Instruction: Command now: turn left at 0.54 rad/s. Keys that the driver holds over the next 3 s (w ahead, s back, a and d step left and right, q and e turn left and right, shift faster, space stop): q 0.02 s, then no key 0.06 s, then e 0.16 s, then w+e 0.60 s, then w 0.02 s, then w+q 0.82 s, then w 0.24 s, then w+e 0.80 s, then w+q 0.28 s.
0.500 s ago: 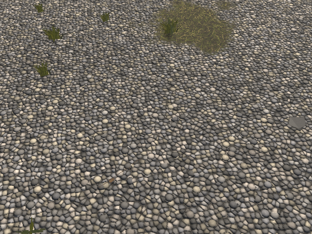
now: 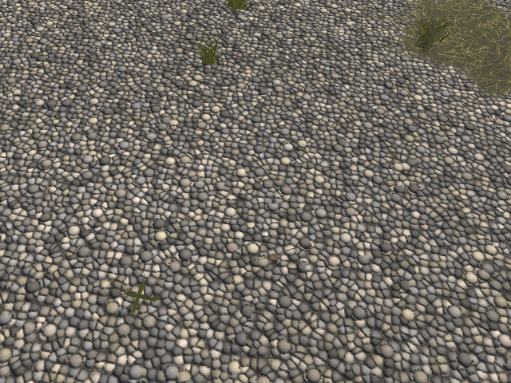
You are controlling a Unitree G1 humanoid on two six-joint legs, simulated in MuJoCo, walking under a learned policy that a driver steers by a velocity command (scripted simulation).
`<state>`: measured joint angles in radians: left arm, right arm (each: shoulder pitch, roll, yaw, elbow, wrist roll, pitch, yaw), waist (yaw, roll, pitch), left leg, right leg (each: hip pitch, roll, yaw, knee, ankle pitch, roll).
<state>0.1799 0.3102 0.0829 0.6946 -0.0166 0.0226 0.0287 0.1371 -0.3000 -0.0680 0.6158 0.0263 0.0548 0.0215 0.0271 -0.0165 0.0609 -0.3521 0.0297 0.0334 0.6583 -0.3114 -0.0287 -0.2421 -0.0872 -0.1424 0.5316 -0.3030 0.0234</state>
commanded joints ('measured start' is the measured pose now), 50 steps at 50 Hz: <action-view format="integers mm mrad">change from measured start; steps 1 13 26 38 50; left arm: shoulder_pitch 45 -23 -67 126 245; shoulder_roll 101 51 39 124 148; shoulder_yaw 29 -10 -17 1 11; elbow -36 -6 -48 -57 32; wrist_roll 12 7 -17 6 -2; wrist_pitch -20 7 -46 -88 -91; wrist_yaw -9 -8 -57 -45 -8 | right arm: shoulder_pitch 122 -7 62 -17 -248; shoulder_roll -194 -74 -160 -149 -61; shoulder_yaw -71 6 -54 -33 12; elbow -53 -4 60 8 -37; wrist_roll -5 -59 -10 -39 -5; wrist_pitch -6 -72 -113 -184 -176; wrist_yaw -16 -39 -20 9 44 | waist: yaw -41 -45 -74 -6 59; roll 72 145 94 -58 -89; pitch -164 -135 -44 -21 39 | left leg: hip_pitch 330 170 295 -459 -276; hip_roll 50 173 256 71 -2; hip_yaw -139 -171 -141 -90 -29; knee -247 -365 -516 387 -165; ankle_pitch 437 240 -65 49 427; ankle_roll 103 240 237 28 49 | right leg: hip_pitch -123 -111 -248 256 249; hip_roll -90 13 -5 -148 -124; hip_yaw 6 173 112 541 305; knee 223 253 165 -336 -340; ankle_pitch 133 -44 -67 94 355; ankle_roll -42 62 -50 -290 -204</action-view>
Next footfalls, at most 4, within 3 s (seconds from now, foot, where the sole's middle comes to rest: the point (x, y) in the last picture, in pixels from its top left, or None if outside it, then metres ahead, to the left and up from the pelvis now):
0.02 left None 0.04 0.12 -0.77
0.62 right None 0.11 -0.14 -0.77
1.10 left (286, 355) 0.51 -0.05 -0.77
1.58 right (371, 278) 0.74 -0.30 -0.77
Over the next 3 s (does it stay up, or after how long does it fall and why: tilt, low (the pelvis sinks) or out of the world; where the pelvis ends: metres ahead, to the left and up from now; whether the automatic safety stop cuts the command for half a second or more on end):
stays up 1.30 -0.21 0.01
